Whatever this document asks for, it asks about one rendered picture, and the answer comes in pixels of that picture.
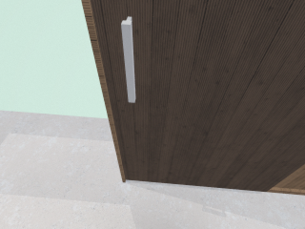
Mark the handle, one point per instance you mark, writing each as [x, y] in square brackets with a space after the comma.
[126, 28]

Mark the wardrobe door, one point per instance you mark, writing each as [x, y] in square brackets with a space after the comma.
[219, 90]
[295, 180]

